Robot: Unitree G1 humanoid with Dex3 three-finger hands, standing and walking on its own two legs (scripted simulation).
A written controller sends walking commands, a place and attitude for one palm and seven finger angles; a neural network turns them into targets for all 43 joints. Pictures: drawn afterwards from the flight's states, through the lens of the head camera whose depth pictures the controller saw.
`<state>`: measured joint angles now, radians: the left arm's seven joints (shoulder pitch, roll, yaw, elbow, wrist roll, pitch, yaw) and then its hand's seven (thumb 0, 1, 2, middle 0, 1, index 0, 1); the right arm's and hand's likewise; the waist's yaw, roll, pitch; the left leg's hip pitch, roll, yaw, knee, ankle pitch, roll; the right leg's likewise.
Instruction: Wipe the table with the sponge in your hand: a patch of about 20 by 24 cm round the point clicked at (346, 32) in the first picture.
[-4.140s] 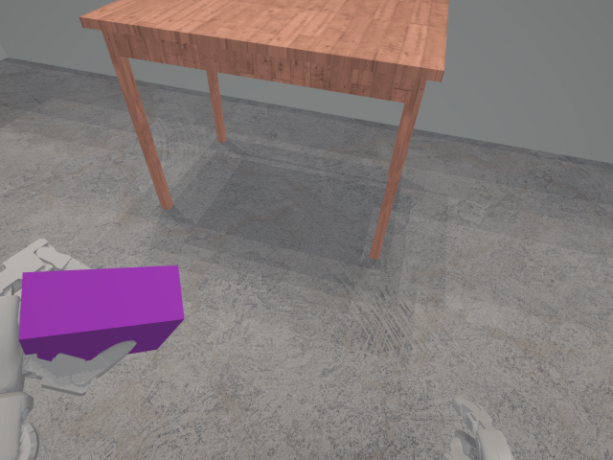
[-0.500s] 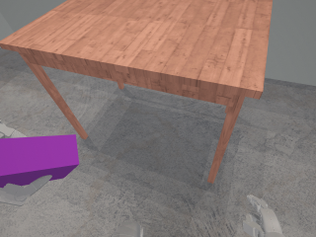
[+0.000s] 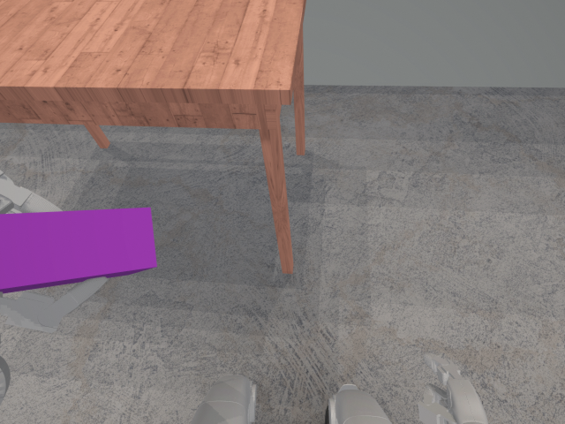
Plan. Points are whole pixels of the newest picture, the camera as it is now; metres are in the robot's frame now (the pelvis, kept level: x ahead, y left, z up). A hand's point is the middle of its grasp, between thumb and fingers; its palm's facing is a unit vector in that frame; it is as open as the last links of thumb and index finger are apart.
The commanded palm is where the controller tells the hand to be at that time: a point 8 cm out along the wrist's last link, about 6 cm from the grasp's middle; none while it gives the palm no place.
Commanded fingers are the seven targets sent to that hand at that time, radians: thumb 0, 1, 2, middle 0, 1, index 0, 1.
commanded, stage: turn to face it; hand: left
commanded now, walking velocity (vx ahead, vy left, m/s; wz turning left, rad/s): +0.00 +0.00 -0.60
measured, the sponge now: (94, 250) +0.25 +0.20 +0.19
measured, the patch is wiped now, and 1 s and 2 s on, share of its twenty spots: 0.00 0.00 0.00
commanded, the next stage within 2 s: take the last steps up to it in 0.62 s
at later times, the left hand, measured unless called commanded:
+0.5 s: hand (213, 255) +0.25 +0.08 +0.19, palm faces +0.16 -0.87 -0.46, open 9.4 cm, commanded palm +0.20 +0.14 +0.21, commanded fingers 0.00 0.10 1.30 -1.20 -1.60 -1.20 -1.60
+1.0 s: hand (250, 297) +0.21 +0.04 +0.20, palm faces +0.07 -0.90 -0.43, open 9.4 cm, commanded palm +0.18 +0.09 +0.21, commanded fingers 0.00 0.10 1.30 -1.20 -1.60 -1.20 -1.60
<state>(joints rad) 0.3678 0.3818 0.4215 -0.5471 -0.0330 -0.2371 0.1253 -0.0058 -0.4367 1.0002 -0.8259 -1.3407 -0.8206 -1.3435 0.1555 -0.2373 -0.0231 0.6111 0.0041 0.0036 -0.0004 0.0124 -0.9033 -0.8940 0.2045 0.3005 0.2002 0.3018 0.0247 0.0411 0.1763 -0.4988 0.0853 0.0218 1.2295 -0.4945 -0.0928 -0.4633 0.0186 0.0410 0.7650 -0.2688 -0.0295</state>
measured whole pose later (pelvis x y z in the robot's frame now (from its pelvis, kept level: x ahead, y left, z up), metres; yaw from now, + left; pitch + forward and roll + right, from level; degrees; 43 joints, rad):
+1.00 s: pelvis -0.07 -0.11 +0.03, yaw -22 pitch -1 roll +1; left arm 0.52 0.37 0.35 -0.51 0.01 -0.22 0.16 -0.01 -0.44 1.00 -0.82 -1.34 -0.81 -1.35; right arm 0.26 -0.25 -0.04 0.60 0.00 -0.03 -0.06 0.01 -0.91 -0.89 0.20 0.30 0.20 0.30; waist -0.02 -0.02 -0.01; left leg -0.21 0.02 0.08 0.50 -0.26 0.02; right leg -0.36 0.04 -0.04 0.70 -0.38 -0.02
